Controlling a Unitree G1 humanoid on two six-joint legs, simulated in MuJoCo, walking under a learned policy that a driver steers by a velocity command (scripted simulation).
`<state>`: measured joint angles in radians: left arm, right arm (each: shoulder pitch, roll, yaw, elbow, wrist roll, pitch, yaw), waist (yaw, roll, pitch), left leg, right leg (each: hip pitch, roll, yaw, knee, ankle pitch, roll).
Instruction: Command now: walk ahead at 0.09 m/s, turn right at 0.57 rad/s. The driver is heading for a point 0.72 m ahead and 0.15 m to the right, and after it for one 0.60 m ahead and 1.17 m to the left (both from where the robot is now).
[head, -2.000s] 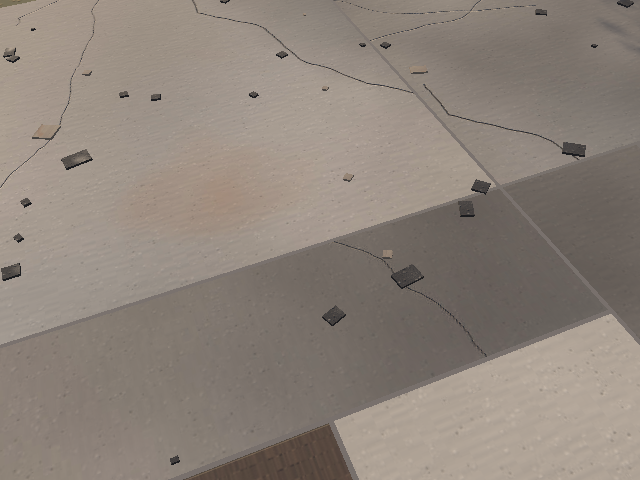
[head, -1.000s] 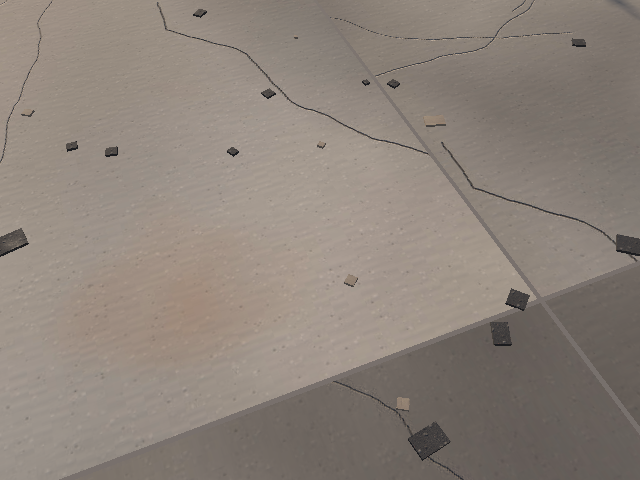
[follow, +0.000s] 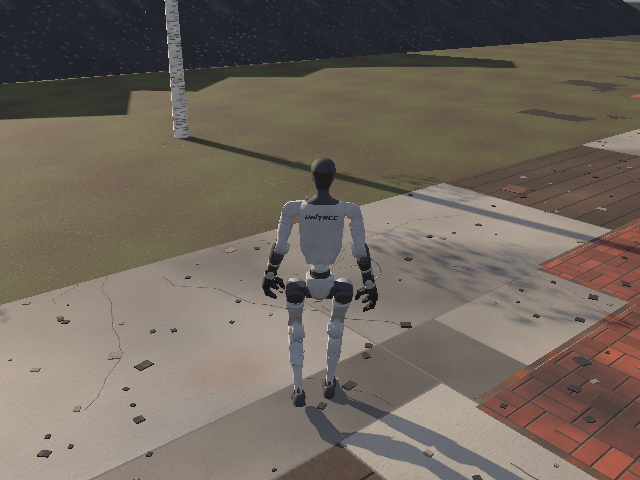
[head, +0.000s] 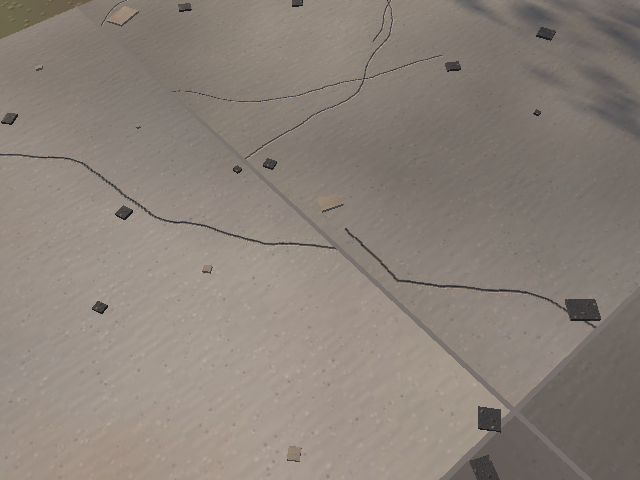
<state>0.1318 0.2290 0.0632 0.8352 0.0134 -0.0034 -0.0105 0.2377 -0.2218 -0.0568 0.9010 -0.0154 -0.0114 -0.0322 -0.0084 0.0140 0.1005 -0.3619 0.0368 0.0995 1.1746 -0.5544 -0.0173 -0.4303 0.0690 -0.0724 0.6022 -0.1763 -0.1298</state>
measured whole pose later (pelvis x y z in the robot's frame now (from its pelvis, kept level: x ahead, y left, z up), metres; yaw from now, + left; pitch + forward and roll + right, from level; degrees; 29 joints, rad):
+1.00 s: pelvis +0.16 -0.08 +0.01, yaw -31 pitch +2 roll +0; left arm 0.05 0.25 0.04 0.75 0.05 -0.04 -0.04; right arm 0.47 -0.24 -0.04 0.94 -0.01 -0.05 0.01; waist -0.08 0.01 0.04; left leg -0.12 0.09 0.09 0.83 -0.48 0.01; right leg -0.41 0.03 -0.06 0.58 -0.20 -0.08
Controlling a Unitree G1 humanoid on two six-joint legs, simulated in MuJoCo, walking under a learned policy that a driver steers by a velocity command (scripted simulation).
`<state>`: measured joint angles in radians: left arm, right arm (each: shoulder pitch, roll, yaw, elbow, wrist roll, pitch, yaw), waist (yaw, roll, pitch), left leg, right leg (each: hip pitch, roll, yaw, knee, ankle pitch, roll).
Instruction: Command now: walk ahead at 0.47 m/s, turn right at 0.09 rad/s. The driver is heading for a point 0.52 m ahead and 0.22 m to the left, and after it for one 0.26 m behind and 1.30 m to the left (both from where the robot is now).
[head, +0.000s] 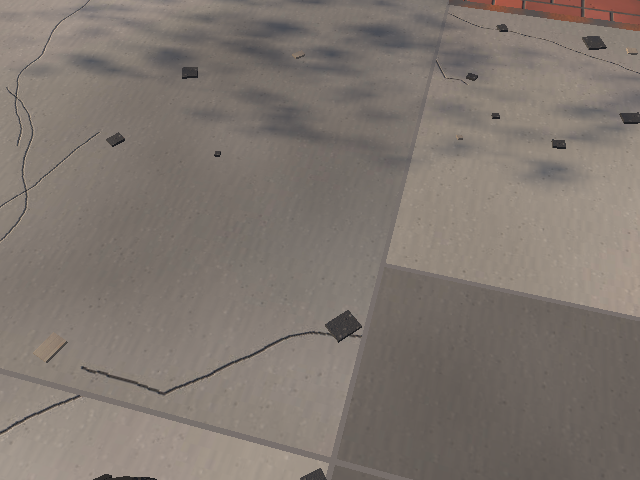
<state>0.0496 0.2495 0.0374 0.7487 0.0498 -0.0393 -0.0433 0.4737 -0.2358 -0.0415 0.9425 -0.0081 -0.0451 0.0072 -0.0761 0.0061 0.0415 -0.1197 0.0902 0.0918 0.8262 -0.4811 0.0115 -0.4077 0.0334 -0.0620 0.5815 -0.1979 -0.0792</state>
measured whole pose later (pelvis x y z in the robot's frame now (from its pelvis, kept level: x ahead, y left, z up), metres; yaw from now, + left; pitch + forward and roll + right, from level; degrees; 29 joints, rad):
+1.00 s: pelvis +0.56 +0.06 -0.01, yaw +31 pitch +2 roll +0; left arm 0.04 0.26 0.00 0.69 0.04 -0.07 0.00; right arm 0.44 -0.31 -0.08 0.86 0.00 -0.04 0.00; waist -0.09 0.00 0.03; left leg -0.06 -0.14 -0.22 0.62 -0.47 0.09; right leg -0.47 0.00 0.01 0.54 -0.09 -0.01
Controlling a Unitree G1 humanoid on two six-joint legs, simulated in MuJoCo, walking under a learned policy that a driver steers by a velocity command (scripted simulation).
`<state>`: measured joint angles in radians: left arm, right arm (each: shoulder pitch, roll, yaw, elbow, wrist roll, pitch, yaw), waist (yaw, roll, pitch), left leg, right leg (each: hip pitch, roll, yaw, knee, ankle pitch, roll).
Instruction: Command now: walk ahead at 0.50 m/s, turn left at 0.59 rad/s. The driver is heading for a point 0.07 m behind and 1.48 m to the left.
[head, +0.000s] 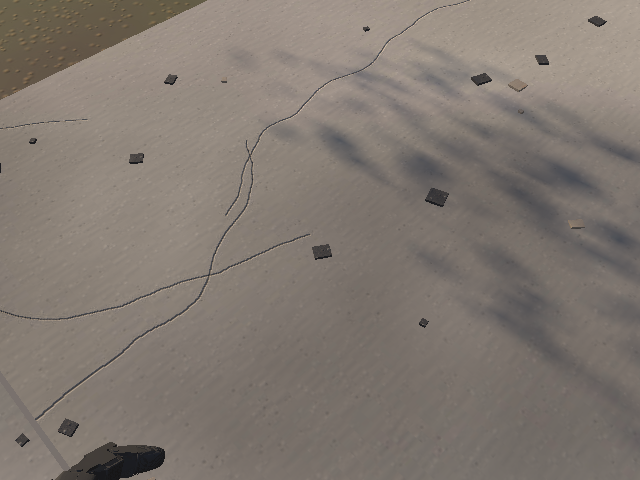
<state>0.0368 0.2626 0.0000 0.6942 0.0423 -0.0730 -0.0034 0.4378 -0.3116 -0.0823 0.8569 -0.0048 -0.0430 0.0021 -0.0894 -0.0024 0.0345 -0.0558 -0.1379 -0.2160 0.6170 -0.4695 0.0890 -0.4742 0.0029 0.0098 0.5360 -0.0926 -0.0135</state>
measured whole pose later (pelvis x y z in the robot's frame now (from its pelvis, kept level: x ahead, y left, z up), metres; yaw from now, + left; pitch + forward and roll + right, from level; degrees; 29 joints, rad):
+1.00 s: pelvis +0.52 +0.13 +0.01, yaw +35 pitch +2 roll +1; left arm 0.04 0.26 0.01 0.66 0.03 -0.03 -0.02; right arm 0.47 -0.29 -0.07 0.82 -0.01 -0.04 0.00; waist -0.10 -0.02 0.02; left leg 0.03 -0.14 -0.22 0.36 -0.40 0.11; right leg -0.54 -0.02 0.02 0.57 -0.11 0.02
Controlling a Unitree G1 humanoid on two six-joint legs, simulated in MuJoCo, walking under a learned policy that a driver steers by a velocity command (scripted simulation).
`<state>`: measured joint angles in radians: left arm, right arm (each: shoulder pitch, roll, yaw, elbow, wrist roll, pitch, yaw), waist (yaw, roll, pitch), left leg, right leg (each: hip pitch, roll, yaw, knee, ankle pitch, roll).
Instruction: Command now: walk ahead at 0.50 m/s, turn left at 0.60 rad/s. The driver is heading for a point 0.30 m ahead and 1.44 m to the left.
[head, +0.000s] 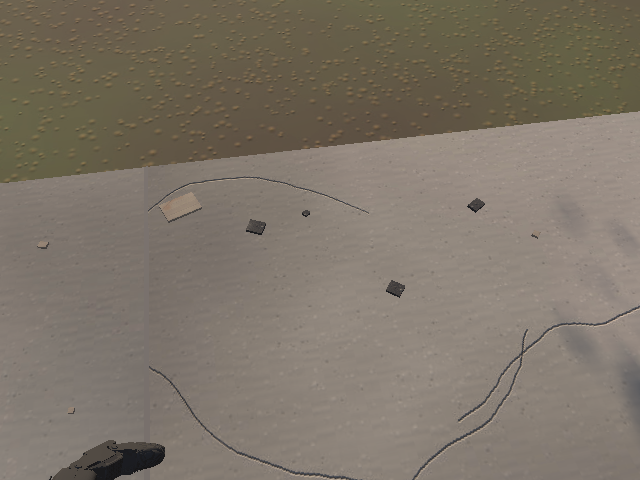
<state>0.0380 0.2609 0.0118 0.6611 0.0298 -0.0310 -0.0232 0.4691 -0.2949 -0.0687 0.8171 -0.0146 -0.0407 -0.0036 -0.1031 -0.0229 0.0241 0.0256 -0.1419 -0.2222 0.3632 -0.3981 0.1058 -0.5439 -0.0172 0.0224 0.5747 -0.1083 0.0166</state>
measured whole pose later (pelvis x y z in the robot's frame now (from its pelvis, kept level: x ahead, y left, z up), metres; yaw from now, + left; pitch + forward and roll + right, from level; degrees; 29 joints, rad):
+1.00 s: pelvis +0.52 +0.06 +0.00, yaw +19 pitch +1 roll +1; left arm 0.01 0.25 0.02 0.72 0.02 -0.04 -0.02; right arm 0.47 -0.26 -0.06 0.93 -0.02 -0.06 0.00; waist -0.10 -0.02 0.03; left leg 0.02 -0.10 -0.13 0.33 -0.37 0.07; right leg -0.50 -0.03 0.01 0.55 -0.12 0.01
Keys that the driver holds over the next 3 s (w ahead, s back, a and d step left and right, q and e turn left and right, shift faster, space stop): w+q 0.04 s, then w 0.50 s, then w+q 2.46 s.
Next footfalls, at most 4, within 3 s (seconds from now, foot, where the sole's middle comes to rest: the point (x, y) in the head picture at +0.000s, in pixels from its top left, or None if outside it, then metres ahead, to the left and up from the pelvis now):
0.02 right None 0.18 -0.12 -0.77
0.52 left None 0.40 0.12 -0.77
1.02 right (297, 365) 0.72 0.00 -0.77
1.54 left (156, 326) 0.85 0.32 -0.77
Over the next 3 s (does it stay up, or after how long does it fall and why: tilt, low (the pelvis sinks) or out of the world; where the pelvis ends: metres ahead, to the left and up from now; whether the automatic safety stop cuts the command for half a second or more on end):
stays up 1.15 0.84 0.01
